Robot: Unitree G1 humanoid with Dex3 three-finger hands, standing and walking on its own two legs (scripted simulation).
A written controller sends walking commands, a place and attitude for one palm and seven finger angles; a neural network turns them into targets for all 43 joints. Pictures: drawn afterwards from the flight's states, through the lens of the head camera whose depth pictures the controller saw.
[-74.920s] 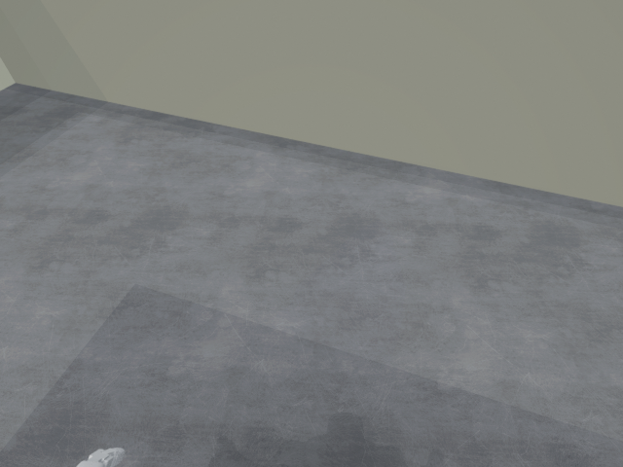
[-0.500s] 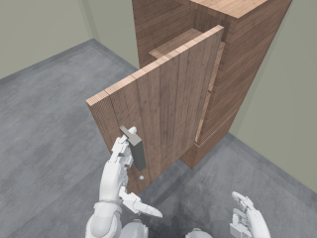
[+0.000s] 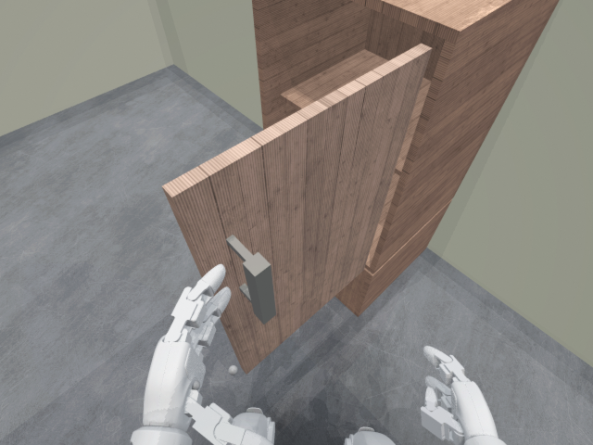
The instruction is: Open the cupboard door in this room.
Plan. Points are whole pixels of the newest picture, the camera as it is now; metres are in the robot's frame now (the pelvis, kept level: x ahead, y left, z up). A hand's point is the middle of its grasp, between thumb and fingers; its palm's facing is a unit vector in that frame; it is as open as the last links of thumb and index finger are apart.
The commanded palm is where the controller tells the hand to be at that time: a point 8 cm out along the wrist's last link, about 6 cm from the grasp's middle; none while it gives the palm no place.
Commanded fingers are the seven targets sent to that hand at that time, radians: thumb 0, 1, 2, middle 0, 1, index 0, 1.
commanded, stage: slide the hand sideways off the handle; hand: left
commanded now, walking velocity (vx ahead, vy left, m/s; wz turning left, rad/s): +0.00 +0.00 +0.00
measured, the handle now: (251, 280) +0.31 +0.08 +0.06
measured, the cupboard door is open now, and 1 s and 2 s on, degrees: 89 89 89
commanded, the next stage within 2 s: draw the hand back to the body in 0.42 s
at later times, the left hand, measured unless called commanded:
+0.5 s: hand (193, 412) +0.16 +0.12 +0.07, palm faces +0.02 -1.00 -0.01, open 16.3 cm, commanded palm +0.13 +0.17 +0.07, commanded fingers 0.00 -0.50 0.30 -0.15 -0.30 -0.15 -0.30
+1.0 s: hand (126, 390) +0.16 +0.17 +0.13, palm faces +0.03 -1.00 -0.06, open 16.3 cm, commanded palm +0.13 +0.23 +0.15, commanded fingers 0.00 -0.32 0.38 -0.16 -0.30 -0.16 -0.30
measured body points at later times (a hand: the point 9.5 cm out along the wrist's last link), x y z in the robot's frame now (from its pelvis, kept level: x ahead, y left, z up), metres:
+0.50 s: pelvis -0.01 -0.02 -0.01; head +0.04 -0.03 +0.43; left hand +0.15 +0.18 +0.07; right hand +0.19 -0.24 -0.08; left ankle +0.03 +0.10 -0.65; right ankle -0.01 -0.12 -0.65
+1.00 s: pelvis +0.00 +0.00 +0.03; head +0.01 -0.01 +0.48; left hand +0.16 +0.22 +0.14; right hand +0.19 -0.23 -0.03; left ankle +0.03 +0.10 -0.65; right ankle -0.01 -0.12 -0.65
